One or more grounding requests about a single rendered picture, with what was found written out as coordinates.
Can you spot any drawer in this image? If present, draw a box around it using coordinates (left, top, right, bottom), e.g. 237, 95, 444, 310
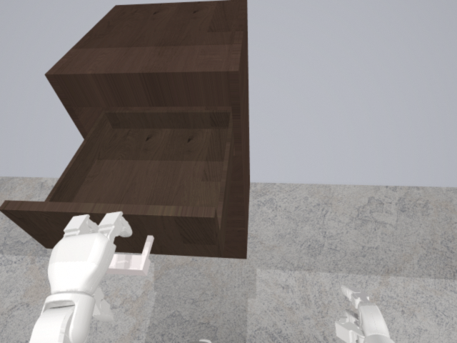
0, 110, 234, 258

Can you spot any cabinet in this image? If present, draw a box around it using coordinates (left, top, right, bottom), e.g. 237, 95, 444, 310
44, 0, 250, 259

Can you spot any handle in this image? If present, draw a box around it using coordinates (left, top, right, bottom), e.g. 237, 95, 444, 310
106, 235, 154, 276

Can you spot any left robot hand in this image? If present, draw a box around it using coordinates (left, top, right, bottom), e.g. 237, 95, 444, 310
48, 212, 132, 322

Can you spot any robot left forearm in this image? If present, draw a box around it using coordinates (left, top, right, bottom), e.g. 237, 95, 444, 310
29, 291, 96, 343

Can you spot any right robot hand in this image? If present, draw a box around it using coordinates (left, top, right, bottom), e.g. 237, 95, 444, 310
335, 284, 390, 343

